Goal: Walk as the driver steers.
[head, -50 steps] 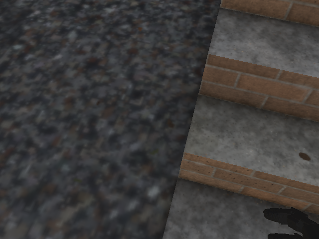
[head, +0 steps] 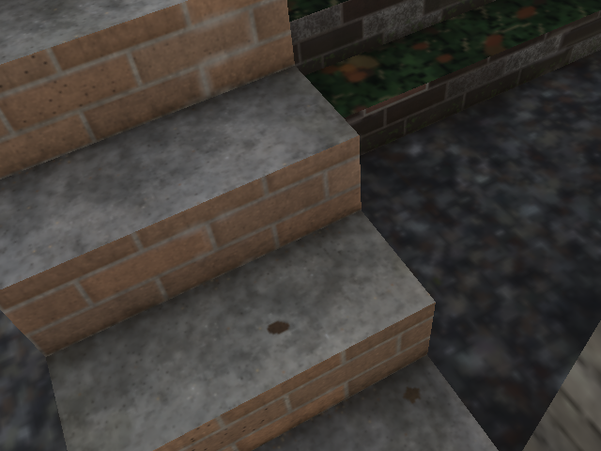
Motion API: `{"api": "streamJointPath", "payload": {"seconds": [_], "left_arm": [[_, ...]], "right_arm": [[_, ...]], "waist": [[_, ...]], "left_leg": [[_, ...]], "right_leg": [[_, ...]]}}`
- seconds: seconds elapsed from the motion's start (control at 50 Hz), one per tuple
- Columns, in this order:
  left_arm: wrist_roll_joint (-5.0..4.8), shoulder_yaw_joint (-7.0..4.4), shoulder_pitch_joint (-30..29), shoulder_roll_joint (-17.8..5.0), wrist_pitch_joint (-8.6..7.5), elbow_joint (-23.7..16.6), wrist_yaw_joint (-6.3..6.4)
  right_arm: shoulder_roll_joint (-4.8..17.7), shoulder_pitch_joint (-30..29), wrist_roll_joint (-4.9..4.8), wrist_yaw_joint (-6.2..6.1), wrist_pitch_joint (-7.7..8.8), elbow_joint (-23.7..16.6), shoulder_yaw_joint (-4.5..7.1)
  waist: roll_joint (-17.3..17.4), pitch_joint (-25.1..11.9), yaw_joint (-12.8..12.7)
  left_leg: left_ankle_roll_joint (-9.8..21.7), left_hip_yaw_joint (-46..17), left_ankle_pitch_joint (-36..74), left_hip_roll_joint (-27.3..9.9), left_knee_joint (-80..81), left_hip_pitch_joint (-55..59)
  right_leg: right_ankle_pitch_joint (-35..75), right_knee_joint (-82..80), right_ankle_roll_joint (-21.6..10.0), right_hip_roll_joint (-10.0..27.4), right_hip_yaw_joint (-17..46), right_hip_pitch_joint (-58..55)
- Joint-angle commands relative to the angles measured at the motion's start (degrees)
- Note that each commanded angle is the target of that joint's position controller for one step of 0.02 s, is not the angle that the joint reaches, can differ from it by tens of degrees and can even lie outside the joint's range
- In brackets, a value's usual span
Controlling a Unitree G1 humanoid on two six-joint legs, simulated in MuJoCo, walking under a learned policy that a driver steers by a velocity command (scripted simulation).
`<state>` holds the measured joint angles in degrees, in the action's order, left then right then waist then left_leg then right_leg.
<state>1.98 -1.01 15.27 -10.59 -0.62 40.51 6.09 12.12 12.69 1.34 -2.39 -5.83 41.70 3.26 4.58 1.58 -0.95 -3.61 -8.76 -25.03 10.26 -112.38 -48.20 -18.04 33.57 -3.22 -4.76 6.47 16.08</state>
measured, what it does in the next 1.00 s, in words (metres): climbs, turning left: left foot 0.19 m higher, then right foot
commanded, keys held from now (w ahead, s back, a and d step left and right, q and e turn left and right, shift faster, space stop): w+q+shift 0.70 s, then w+shift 0.02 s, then w+e+shift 0.28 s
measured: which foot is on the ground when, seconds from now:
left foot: up 0.00-0.44, down 0.46-0.72, up 0.74-1.00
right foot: down 0.00-0.50, up 0.52-0.80, down 0.82-1.00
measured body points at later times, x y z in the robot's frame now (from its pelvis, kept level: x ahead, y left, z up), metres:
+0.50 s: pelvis +0.08 +0.19 +0.01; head +0.13 +0.21 +0.46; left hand -0.06 +0.43 -0.12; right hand +0.45 +0.15 +0.01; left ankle +0.16 +0.33 -0.54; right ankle +0.01 -0.09 -0.70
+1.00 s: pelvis +0.07 +0.43 +0.14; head +0.07 +0.45 +0.59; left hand -0.08 +0.65 +0.01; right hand +0.42 +0.42 +0.13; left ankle +0.00 +0.62 -0.58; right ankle +0.18 +0.25 -0.53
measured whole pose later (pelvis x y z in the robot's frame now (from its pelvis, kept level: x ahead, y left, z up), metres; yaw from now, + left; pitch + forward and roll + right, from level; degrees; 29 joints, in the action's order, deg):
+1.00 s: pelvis +0.07 +0.43 +0.14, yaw +37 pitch +2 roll -4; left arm -1.2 -1.8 25.2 -13.6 1.9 38.2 7.2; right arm 17.6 1.6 -0.2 0.7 -0.4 24.5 0.4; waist 2.2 -1.2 -5.2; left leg -3.2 -16.4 12.8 -3.5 -39.1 -27.4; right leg -32.1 54.7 -0.4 -3.5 12.0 26.2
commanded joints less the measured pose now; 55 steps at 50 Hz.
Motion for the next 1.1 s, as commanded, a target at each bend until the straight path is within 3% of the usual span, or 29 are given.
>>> {"api": "streamJointPath", "payload": {"seconds": [0.02, 0.18, 0.32, 0.38, 0.42, 0.44, 0.48, 0.5, 0.52, 0.54, 0.56, 0.6, 0.62, 0.64, 0.66, 0.7, 0.72, 0.74, 0.76, 0.78, 0.8, 0.82, 0.84, 0.88, 0.94, 1.02, 1.06, 1.08, 1.1], "left_arm": [[0.97, -3.08, 8.1, -11.6, -0.27, -1.4, 0.17], [0.8, -4.57, 6.4, -14.7, -3.42, -0.2, -1.11], [0.81, -4.09, 16.5, -13.6, -6.48, 7.4, -3.42], [0.28, -4.3, 11.6, -15.3, -4.87, 8.9, -4.01], [1.53, -3.7, -1.1, -15.1, -6.23, 0.5, -6.29], [0.36, -3.85, -3.2, -17.9, -6.97, 2.1, -7.37], [-0.21, -5.55, -4.9, -22.5, -7.03, 0.6, -9.37], [-1.78, -6.45, -7.8, -24.2, -6.24, -3.2, -9.96], [-1.26, -7.33, -12.3, -19.3, -2.86, -4.4, -5.05], [-4.59, -3.79, -13.8, -13.0, -4.26, -11.6, -5.48], [-4.03, -1.85, -11.9, -8.4, -4.0, -12.6, -5.95], [-3.08, 0.25, -9.3, -4.5, -3.13, -11.0, -5.65], [2.86, 0.04, -4.8, -2.0, -2.37, -10.7, -6.0], [2.42, -0.39, -7.1, -3.9, -1.67, -11.0, -5.57], [-1.15, 1.29, -8.1, -5.1, -1.44, -13.6, -5.83], [3.6, 0.15, 18.9, -11.9, -1.34, -7.4, -2.3], [5.09, -1.24, 35.5, -15.8, -1.63, -0.5, -0.2], [0.06, -2.46, 28.5, -10.4, -1.09, -0.6, 0.88], [-1.31, 1.98, 13.0, -0.9, -0.46, -7.3, -0.06], [-2.53, 2.43, 7.9, 0.1, -0.61, -11.3, -1.05], [-4.36, 1.59, 8.7, -3.6, -1.81, -9.1, -1.12], [-4.67, 1.74, 4.3, -5.1, -2.52, -9.6, -1.06], [-3.66, 1.59, 3.4, -5.7, -2.8, -10.8, -0.81], [-4.76, -0.33, -9.7, -9.1, -1.43, -12.7, 0.37], [-3.3, -1.18, -1.2, -7.0, 0.83, -9.0, 0.58], [-2.99, -3.89, 7.3, -8.8, 3.05, -5.8, 2.66], [-2.31, -3.56, 13.9, -6.7, 3.48, -2.8, 1.87], [-1.25, -2.95, 14.1, -5.4, 2.83, -2.1, 0.69], [-1.32, -2.28, 17.8, -2.0, 1.54, -2.4, -1.71]], "right_arm": [[1.5, -9.4, 1.03, 0.84, 0.7, -8.5, 0.28], [2.6, -12.9, 0.5, 1.64, -0.34, -17.2, 0.94], [-1.0, -33.3, 1.78, 0.35, 1.58, -26.2, -0.8], [-3.0, -32.6, 0.22, 1.87, 1.37, -30.5, -2.86], [5.5, -21.3, -1.96, 4.18, 0.1, -22.5, -1.09], [5.3, -13.6, -2.26, 3.89, -1.3, -20.9, 0.38], [10.4, 6.3, -4.95, 2.4, -0.95, -16.2, 3.07], [13.8, 10.0, -4.73, 0.61, 0.19, -14.9, 4.64], [17.6, 9.6, -3.89, 2.41, 0.14, -13.6, 6.27], [22.3, 6.9, -1.97, 0.34, 3.75, -15.9, 4.59], [22.0, 0.4, 0.18, 0.21, 5.01, -16.9, 3.42], [14.9, -5.9, -0.62, 1.06, 5.57, -17.3, 0.33], [12.8, -8.1, 2.49, -0.94, 3.8, -13.8, 0.79], [11.6, -7.6, 3.22, -1.5, 3.88, -12.6, 0.59], [11.8, -6.8, -2.17, -0.67, 5.3, -15.2, -0.2], [18.2, -35.0, -3.96, -1.63, 2.18, -27.4, 2.32], [18.4, -40.5, -7.07, -3.57, 2.25, -30.7, 4.48], [13.8, -29.9, -7.73, -4.27, 1.4, -26.2, 3.9], [8.1, -8.7, -3.42, -2.58, 1.94, -21.4, 0.05], [7.5, -8.9, -1.82, -1.22, 2.34, -21.1, -0.97], [8.2, -10.7, -0.35, -0.61, 3.97, -20.5, -0.64], [6.9, -6.3, -1.8, 0.64, 6.18, -19.1, -0.53], [3.7, -3.7, -2.08, 1.54, 7.69, -17.4, -2.15], [7.7, 8.0, -0.86, 2.74, 5.94, -16.1, -1.38], [4.4, 0.8, -0.78, 2.59, 4.52, -16.1, -3.45], [5.4, -5.1, -2.35, 4.27, 4.93, -12.9, -2.03], [4.1, -1.7, -1.09, 3.83, 5.26, -8.8, -1.51], [6.1, 7.4, -1.16, 3.61, 5.67, -5.2, -0.69], [11.6, 9.1, -0.96, 4.01, 6.94, -2.7, 0.23]], "waist": [[-8.4, -2.6, -3.5], [-10.4, -0.9, -1.0], [-10.8, 0.8, -9.0], [-13.5, 1.3, -2.9], [-6.1, -10.8, 0.3], [-17.4, -13.9, 5.9], [-19.2, -24.6, 17.1], [-13.0, -27.9, 20.2], [0.3, -21.3, 21.4], [12.2, -17.4, 13.8], [16.6, -17.0, 7.5], [0.2, -10.5, 1.8], [6.7, -10.8, -2.6], [3.8, -6.6, -1.8], [-1.1, -4.5, -0.6], [12.3, -3.0, -19.7], [-2.4, -3.8, -27.8], [-40.2, -10.4, -23.9], [-30.6, -13.2, -9.9], [-17.0, -7.7, -7.6], [-5.6, 2.3, -6.9], [4.9, 4.5, -0.4], [8.8, 3.5, 2.2], [-2.7, 0.1, 13.0], [-3.2, -5.1, 4.7], [-8.8, -4.8, -2.5], [-4.8, -4.2, -3.6], [-2.3, -7.2, 2.1], [5.2, -12.0, -0.2]], "left_leg": [[0.0, 2.5, -3.4, -0.8, -4.4, -17.7], [1.6, 3.2, -8.1, -7.5, -7.4, -20.9], [6.2, 3.6, -26.7, -13.5, -13.9, -46.8], [6.2, 8.3, -19.7, -17.5, 8.2, -32.7], [6.5, 22.2, 5.1, -11.4, 34.3, 19.9], [8.3, 24.6, -0.2, -8.8, 31.8, 25.8], [11.6, 20.1, -2.7, -3.5, 39.5, 42.9], [12.2, 15.4, 3.6, -1.2, 47.0, 52.3], [18.0, 7.2, 13.8, -7.8, 64.2, 56.0], [11.4, -34.4, 19.1, -16.0, 94.6, 55.8], [5.8, -38.9, 22.4, -17.3, 94.1, 44.6], [3.1, -35.9, 12.3, -15.7, 89.5, 29.6], [4.5, -24.6, -2.3, -9.7, 87.1, 23.8], [6.5, -18.8, 0.6, -9.5, 87.3, 22.4], [4.3, -26.2, 6.1, -10.3, 89.2, 15.6], [-22.3, -1.2, 48.7, 4.1, 98.0, -16.0], [-29.0, 7.6, 61.8, 8.2, 75.8, -29.4], [-17.3, -3.7, 0.3, 2.9, 27.2, -24.3], [-9.0, -6.5, -5.7, 0.6, 18.3, -2.7], [-5.4, -9.8, -8.7, 2.3, 14.5, 1.2], [-4.8, -7.2, -9.9, 0.5, 10.3, 6.3], [-3.2, -8.2, -7.5, 0.0, 16.6, 3.1], [-1.1, -9.2, -7.5, 0.0, 24.7, 1.6], [-1.8, -8.6, 20.6, -11.1, 46.2, 6.0], [-0.3, -2.5, 41.1, -11.2, 68.5, 23.5], [2.3, 0.2, 53.4, -13.4, 100.6, 32.0], [1.5, 2.8, 68.9, -16.6, 109.9, 45.9], [2.3, 0.2, 80.6, -22.2, 100.5, 61.5], [1.1, 1.0, 111.9, -28.1, 78.8, 69.0]], "right_leg": [[33.8, -6.8, -11.0, 18.2, 11.9, -18.7], [26.3, -14.4, -9.6, 24.2, 6.6, -19.9], [23.0, -21.2, -7.0, 33.1, -0.4, -37.3], [24.7, -26.2, -2.5, 27.0, -10.5, -24.2], [8.2, -33.6, -4.2, 20.3, -17.3, 7.8], [32.0, -29.3, -5.2, 20.7, -19.1, 2.7], [77.2, 2.1, -4.0, 20.0, -20.9, -2.2], [71.2, 18.3, -1.0, 16.3, -20.7, 5.4], [26.9, 49.5, 2.3, 6.6, -20.4, 19.8], [-12.8, 67.8, 7.2, -0.6, -6.3, 41.5], [-14.7, 78.5, 3.9, -0.8, -1.7, 38.5], [-6.1, 82.5, 1.1, -0.4, -2.7, 39.0], [3.5, 79.5, 2.4, 2.0, -3.1, 33.3], [4.3, 80.0, 3.8, 1.8, -4.0, 37.2], [-1.2, 82.6, 1.3, -0.2, -3.5, 35.6], [-11.4, 46.9, 1.1, -5.4, -15.7, -11.1], [-8.0, 22.5, -0.9, -2.7, -17.7, -35.3], [16.4, 17.0, -6.9, 9.1, 0.6, -33.2], [11.7, 4.2, -3.8, 8.0, 5.2, -9.5], [13.7, 7.0, -8.4, 10.6, 10.3, -3.2], [14.1, -6.6, -4.9, 9.9, 7.8, 3.2], [18.7, -9.4, -5.9, 10.9, 7.1, -2.5], [31.5, -8.1, -8.9, 12.5, 8.5, -6.3], [29.4, 2.4, -13.3, 15.8, 20.4, 1.6], [9.4, 9.7, -9.4, 6.2, 20.4, 14.5], [-7.2, 24.0, -2.4, 1.4, 15.4, 9.3], [-12.6, 40.8, 3.2, -3.6, 7.3, 18.3], [-28.4, 58.6, 6.9, -4.9, 2.8, 34.0], [-35.7, 76.6, 8.3, -3.6, 1.2, 43.0]]}}
Next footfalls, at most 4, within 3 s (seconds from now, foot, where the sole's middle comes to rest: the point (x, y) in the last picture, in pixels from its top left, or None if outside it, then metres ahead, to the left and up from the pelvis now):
0.46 left None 0.19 0.35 -0.57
0.82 right None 0.21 0.28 -0.57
1.08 left None -0.01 0.65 -0.77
1.70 right None -0.07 0.40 -0.77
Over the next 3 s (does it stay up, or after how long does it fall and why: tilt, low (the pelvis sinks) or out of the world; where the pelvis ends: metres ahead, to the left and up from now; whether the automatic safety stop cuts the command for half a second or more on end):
stays up -0.15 0.62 0.00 its command is cut before an obstacle after 0.5 s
